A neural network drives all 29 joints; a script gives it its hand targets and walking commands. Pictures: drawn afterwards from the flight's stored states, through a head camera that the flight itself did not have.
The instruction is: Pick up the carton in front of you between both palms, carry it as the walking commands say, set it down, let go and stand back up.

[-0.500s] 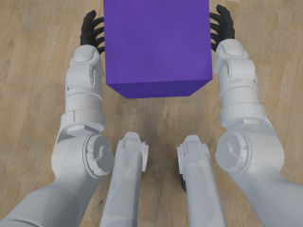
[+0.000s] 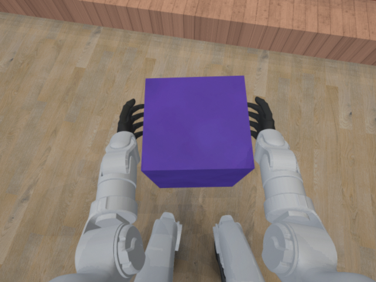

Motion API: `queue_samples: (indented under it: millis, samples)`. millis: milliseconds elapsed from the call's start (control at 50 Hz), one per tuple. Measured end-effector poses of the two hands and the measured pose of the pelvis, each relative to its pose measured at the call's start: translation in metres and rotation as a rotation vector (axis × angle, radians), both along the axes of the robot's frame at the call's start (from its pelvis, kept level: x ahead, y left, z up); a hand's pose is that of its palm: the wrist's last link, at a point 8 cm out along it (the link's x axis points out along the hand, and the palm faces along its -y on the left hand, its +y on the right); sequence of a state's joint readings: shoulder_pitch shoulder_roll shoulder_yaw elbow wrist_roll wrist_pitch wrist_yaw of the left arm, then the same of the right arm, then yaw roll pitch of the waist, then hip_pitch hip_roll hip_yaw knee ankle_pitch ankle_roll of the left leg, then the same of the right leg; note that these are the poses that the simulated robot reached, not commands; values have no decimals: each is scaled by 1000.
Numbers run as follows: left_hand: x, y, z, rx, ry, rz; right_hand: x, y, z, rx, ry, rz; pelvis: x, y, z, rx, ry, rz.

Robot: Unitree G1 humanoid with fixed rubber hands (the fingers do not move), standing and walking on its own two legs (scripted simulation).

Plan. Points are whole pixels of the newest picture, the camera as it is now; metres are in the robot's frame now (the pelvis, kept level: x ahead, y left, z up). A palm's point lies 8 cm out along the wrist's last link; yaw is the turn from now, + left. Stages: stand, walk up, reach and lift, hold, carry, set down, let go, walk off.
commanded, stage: reach and lift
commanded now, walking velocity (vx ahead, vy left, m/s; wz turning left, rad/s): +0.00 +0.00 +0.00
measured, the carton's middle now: (195, 140) +0.43 +0.02 -0.11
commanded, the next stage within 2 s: hold in 1.74 s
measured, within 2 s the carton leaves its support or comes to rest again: neither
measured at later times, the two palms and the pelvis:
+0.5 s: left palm (104, 125) +0.37 +0.16 +0.11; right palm (304, 126) +0.37 -0.14 +0.11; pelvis +0.05 +0.00 +0.13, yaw +0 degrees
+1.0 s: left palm (82, 122) +0.34 +0.16 +0.18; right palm (339, 126) +0.34 -0.15 +0.18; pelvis +0.05 +0.00 +0.16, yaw +0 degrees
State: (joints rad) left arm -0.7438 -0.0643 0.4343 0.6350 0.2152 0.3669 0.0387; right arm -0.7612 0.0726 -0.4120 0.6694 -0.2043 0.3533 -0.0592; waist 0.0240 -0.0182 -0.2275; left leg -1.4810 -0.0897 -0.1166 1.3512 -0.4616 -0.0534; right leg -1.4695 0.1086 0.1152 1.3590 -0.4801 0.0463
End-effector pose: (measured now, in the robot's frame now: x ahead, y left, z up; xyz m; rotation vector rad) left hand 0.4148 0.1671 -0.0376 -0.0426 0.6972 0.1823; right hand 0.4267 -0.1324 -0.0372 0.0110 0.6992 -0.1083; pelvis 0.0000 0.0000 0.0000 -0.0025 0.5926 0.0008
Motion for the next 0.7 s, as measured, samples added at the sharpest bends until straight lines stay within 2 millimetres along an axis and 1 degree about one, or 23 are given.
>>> queue_samples:
  millis: [280, 440, 560, 700]
  samples:
    - [-27, -5, 84, 0, -6, -10, -31, -5, 83, 3, -6, -14, 28, 0, 76, 2, -172, 1]
    - [-41, -8, 131, 0, -8, -19, -47, -8, 131, -1, -8, -20, 45, 0, 115, 4, -300, 3]
    - [-51, -10, 166, 3, -16, -26, -59, -10, 165, -4, -17, -22, 56, 0, 138, 5, -408, 5]
    - [-63, -12, 203, 21, -39, -43, -71, -13, 202, -20, -40, -12, 62, 1, 154, 5, -538, 6]
